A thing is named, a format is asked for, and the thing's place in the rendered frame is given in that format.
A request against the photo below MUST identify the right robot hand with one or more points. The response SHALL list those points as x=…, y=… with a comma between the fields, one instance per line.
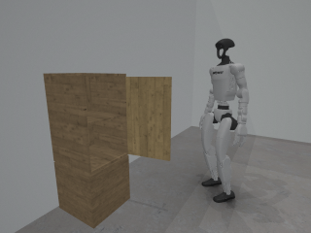
x=201, y=120

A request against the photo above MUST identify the robot head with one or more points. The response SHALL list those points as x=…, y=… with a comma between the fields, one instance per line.
x=224, y=44

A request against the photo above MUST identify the robot right upper arm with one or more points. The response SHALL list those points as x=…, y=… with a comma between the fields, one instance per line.
x=211, y=74

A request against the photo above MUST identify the left robot thigh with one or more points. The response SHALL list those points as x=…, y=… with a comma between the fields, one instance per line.
x=223, y=137

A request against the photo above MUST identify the cupboard door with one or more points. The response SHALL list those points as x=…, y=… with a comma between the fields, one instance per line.
x=148, y=116

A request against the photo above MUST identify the robot left upper arm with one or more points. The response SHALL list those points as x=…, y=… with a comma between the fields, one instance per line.
x=238, y=70

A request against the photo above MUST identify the robot left forearm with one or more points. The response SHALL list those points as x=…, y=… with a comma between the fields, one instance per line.
x=243, y=107

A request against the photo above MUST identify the left robot hand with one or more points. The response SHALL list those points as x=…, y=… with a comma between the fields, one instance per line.
x=240, y=130

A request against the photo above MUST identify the robot right forearm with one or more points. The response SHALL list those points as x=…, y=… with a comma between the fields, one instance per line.
x=210, y=104

